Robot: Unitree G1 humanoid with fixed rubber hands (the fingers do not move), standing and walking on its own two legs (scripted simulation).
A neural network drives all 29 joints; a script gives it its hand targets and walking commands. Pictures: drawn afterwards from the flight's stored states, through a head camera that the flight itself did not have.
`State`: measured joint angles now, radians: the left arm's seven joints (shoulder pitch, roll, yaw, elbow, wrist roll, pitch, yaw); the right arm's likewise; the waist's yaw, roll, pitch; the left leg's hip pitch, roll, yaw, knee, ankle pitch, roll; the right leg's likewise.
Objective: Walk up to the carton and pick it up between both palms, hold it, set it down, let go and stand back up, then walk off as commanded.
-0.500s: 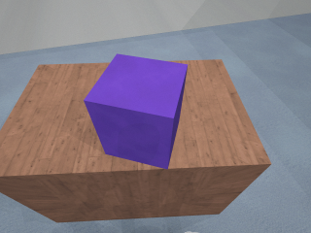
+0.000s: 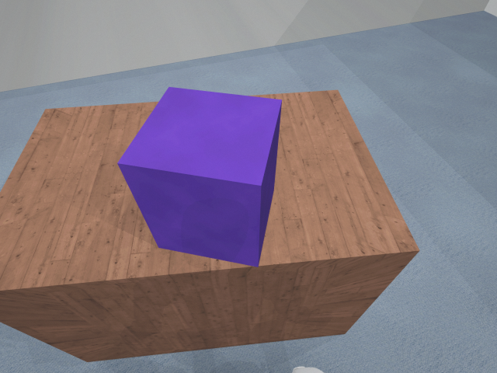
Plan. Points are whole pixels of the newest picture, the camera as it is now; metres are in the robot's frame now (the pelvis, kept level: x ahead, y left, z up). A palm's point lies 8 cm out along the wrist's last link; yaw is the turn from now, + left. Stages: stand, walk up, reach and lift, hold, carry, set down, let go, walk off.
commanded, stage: walk up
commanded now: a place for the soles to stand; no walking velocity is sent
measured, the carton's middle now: (215, 180) +0.47 +0.06 +0.03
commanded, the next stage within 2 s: reach and lift in 1.46 s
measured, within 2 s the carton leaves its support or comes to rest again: neither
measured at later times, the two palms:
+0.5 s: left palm out of the picture +0.10 +0.30 -0.11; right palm out of the picture +0.11 -0.29 -0.11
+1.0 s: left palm out of the picture +0.11 +0.29 -0.10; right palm out of the picture +0.09 -0.30 -0.12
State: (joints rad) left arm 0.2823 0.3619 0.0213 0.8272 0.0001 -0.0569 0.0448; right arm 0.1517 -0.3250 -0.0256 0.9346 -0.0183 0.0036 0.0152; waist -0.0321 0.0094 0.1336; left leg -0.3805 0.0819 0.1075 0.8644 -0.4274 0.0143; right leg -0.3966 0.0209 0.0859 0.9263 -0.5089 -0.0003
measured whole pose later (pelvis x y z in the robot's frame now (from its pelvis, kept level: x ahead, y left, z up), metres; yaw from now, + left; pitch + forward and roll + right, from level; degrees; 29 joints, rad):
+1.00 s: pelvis +0.02 +0.00 +0.00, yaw -2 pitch -4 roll +0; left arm 0.26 0.36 0.02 0.83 0.00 -0.05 0.04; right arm 0.14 -0.33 -0.03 0.97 -0.01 0.00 0.02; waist -0.02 0.01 0.14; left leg -0.34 0.08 0.10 0.86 -0.44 0.01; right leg -0.38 0.01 0.10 0.84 -0.40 0.02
